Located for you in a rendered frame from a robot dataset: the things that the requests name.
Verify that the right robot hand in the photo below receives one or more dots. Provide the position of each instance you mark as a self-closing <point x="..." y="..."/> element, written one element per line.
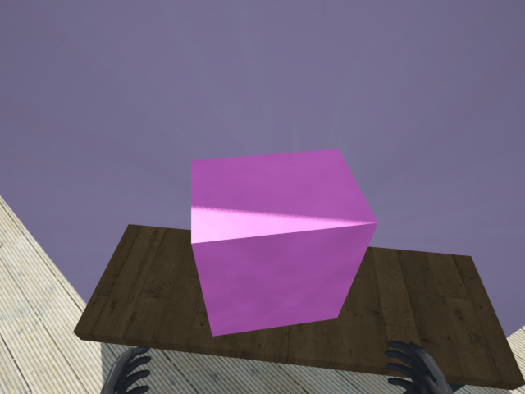
<point x="426" y="375"/>

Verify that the left robot hand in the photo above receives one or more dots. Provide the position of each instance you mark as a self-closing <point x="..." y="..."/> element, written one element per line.
<point x="117" y="381"/>

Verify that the carton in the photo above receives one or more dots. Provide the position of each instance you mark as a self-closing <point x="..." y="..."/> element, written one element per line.
<point x="277" y="238"/>

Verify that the table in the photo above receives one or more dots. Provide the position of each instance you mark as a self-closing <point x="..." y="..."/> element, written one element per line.
<point x="150" y="295"/>

